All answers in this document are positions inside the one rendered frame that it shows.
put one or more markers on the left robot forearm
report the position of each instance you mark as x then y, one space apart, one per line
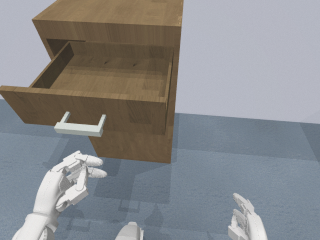
37 226

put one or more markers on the cabinet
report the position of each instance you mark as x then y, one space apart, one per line
133 22

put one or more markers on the right robot hand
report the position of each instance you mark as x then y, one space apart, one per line
251 226

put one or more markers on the drawer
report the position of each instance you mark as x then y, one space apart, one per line
129 83

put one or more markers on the left robot thigh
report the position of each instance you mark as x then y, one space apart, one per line
130 232

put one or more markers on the robot left shin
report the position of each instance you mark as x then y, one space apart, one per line
132 223

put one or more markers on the handle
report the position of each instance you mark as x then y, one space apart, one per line
80 129

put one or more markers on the left robot hand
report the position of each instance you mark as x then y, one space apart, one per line
50 200

